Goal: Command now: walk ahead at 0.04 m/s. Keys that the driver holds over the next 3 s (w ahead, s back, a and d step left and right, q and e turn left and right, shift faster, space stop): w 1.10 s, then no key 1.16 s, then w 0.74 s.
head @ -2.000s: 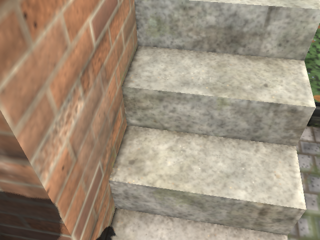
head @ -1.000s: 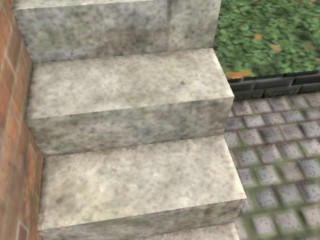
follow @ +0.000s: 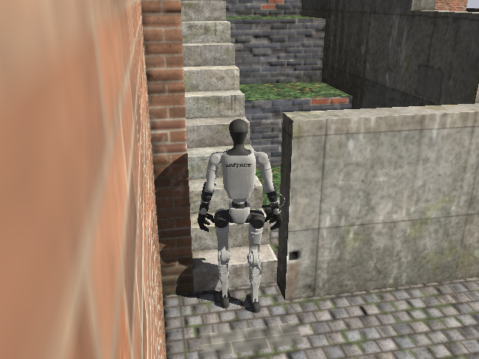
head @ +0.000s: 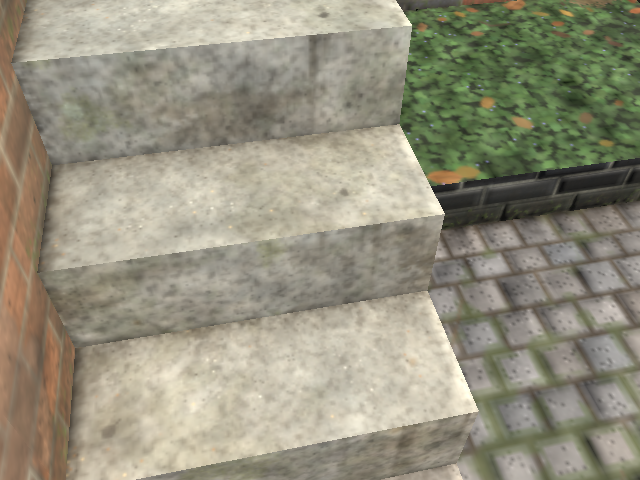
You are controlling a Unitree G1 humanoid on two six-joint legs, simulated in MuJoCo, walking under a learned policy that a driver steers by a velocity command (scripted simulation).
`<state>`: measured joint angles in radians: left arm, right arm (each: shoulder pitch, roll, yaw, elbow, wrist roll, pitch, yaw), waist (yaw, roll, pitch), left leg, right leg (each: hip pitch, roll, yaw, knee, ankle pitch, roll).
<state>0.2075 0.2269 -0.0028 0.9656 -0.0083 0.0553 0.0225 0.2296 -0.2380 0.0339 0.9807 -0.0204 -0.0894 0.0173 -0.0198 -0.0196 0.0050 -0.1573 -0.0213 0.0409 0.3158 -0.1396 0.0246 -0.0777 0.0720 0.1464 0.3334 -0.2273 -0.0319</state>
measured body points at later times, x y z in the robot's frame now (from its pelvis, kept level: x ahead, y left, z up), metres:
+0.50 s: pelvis +0.03 +0.00 +0.00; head +0.03 +0.01 +0.45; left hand +0.12 +0.26 -0.14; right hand +0.14 -0.24 -0.13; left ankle +0.02 +0.10 -0.75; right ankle -0.03 -0.11 -0.75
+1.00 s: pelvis +0.03 +0.00 +0.00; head +0.04 +0.02 +0.45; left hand +0.18 +0.23 -0.13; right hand +0.16 -0.23 -0.12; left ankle +0.02 +0.10 -0.75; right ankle -0.03 -0.11 -0.75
